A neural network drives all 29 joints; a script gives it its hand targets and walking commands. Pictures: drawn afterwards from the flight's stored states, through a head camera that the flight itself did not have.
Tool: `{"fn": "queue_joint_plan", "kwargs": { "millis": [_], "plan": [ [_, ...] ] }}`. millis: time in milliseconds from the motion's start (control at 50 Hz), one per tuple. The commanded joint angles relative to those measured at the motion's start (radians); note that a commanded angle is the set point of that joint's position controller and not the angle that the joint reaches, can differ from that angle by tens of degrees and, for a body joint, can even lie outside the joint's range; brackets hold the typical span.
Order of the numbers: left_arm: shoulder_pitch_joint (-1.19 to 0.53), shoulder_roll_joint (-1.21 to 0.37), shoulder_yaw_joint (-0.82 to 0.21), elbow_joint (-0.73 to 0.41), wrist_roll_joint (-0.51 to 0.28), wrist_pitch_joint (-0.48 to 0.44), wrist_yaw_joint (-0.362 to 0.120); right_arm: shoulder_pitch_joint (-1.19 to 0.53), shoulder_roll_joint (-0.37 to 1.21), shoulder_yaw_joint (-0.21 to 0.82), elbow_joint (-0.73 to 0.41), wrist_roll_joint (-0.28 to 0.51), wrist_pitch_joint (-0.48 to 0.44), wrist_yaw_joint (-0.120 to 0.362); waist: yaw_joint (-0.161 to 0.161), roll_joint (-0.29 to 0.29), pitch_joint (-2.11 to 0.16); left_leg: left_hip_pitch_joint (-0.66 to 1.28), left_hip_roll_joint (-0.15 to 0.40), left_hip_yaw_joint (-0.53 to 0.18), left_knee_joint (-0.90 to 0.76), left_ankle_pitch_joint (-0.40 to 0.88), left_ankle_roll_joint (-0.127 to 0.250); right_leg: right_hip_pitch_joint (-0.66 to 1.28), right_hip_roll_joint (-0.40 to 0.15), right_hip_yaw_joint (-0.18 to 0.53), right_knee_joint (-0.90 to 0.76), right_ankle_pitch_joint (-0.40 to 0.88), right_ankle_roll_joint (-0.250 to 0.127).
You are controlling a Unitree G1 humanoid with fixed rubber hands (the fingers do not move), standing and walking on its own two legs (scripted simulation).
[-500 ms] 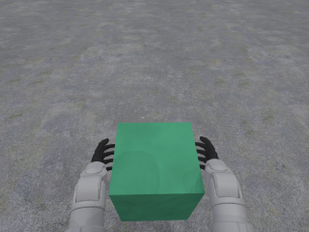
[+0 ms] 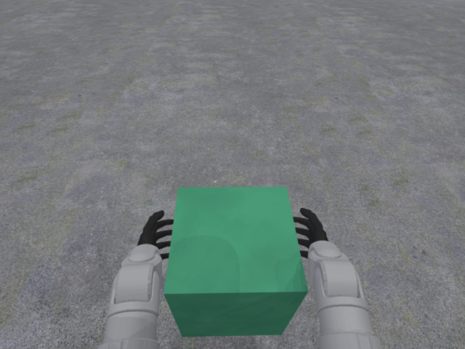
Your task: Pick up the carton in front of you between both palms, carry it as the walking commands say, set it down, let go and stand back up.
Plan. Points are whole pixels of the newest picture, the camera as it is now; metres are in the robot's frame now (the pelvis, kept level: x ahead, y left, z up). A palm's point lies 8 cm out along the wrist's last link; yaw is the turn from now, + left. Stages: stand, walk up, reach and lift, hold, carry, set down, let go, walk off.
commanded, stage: carry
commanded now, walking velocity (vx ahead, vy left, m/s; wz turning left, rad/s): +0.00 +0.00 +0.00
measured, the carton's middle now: (232, 264) +0.31 +0.00 -0.04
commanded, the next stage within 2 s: hold in 0.84 s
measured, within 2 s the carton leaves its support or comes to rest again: neither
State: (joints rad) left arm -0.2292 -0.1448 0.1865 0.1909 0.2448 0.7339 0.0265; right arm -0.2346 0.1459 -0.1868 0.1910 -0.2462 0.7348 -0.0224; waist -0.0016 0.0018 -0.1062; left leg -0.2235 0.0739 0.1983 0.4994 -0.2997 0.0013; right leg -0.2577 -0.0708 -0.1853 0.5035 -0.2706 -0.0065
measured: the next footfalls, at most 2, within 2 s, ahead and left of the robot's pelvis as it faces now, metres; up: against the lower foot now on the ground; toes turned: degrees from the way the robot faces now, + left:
none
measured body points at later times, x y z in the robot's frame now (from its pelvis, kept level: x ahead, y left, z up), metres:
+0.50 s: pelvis -0.02 +0.00 +0.00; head -0.04 +0.00 +0.45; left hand +0.28 +0.16 +0.04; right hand +0.28 -0.15 +0.04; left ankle -0.02 +0.11 -0.74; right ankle +0.00 -0.11 -0.74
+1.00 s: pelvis -0.04 +0.01 +0.01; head -0.06 +0.01 +0.46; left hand +0.26 +0.16 +0.04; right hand +0.26 -0.14 +0.04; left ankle -0.03 +0.11 -0.74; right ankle -0.01 -0.12 -0.74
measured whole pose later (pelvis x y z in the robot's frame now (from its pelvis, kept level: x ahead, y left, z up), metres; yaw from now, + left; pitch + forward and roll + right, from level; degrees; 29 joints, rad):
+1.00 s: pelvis -0.04 +0.01 +0.01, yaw +2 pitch -5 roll +0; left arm -0.22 -0.14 0.17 0.18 0.26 0.73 0.02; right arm -0.22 0.14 -0.18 0.17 -0.25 0.73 -0.02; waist -0.01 0.00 0.04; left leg -0.10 0.01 0.06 0.39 -0.20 0.02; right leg -0.12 -0.02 -0.02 0.38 -0.18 0.01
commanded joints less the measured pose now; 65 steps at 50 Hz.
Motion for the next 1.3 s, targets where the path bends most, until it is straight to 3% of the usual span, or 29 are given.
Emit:
{"fn": "queue_joint_plan", "kwargs": {
  "millis": [0,820,840,880,920,940,980,1160,1280],
  "plan": [
    [-0.468,-0.890,-0.548,-0.056,-0.248,-0.037,-0.231,-0.451,0.889,0.545,-0.043,0.244,-0.034,0.226,0.001,0.000,-0.216,0.064,0.106,-0.101,-0.070,0.258,0.000,0.076,-0.108,0.100,-0.066,0.275,-0.005],
    [-0.465,-0.893,-0.559,-0.068,-0.257,-0.033,-0.231,-0.449,0.890,0.552,-0.059,0.252,-0.034,0.228,0.002,-0.001,-0.234,0.025,0.104,-0.112,-0.081,0.209,0.015,0.051,-0.109,0.106,-0.071,0.206,0.001],
    [-0.370,-0.910,-0.540,-0.077,-0.249,-0.028,-0.239,-0.359,0.907,0.524,-0.081,0.246,-0.026,0.237,0.003,0.015,-0.116,0.135,-0.136,-0.274,-0.137,0.473,0.026,0.237,0.172,0.244,-0.101,0.397,-0.023],
    [-0.384,-0.875,-0.517,-0.100,-0.207,-0.042,-0.233,-0.393,0.878,0.523,-0.114,0.225,-0.037,0.233,0.010,0.018,-0.169,0.212,-0.130,-0.297,-0.130,0.482,0.021,0.235,0.153,0.271,-0.123,0.398,-0.023],
    [-0.395,-0.881,-0.517,-0.101,-0.220,-0.045,-0.233,-0.380,0.873,0.518,-0.099,0.228,-0.042,0.233,-0.003,0.019,-0.167,0.225,-0.138,-0.303,-0.138,0.501,0.015,0.272,0.158,0.270,-0.125,0.439,-0.018],
    [-0.392,-0.875,-0.503,-0.079,-0.211,-0.048,-0.226,-0.400,0.862,0.518,-0.096,0.233,-0.045,0.238,0.000,0.042,-0.173,0.281,-0.139,-0.298,-0.155,0.428,0.018,0.236,0.153,0.269,-0.135,0.389,-0.011],
    [-0.426,-0.883,-0.505,-0.072,-0.210,-0.050,-0.230,-0.441,0.887,0.525,-0.083,0.237,-0.048,0.244,0.011,0.013,-0.149,0.260,-0.141,-0.296,-0.154,0.378,0.010,0.226,0.165,0.264,-0.145,0.310,-0.008],
    [-0.529,-0.925,-0.471,0.028,-0.211,-0.040,-0.271,-0.490,0.922,0.451,0.044,0.196,-0.041,0.263,-0.012,0.011,-0.052,0.176,-0.136,-0.284,-0.178,0.131,0.014,0.208,0.151,0.261,-0.172,0.109,-0.019],
    [-0.746,-0.929,-0.347,0.201,-0.159,-0.079,-0.304,-0.726,0.968,0.356,0.201,0.163,-0.068,0.289,0.008,-0.016,-0.003,0.102,-0.139,-0.265,-0.146,-0.075,0.036,0.158,0.132,0.264,-0.161,-0.114,-0.021]
  ]
}}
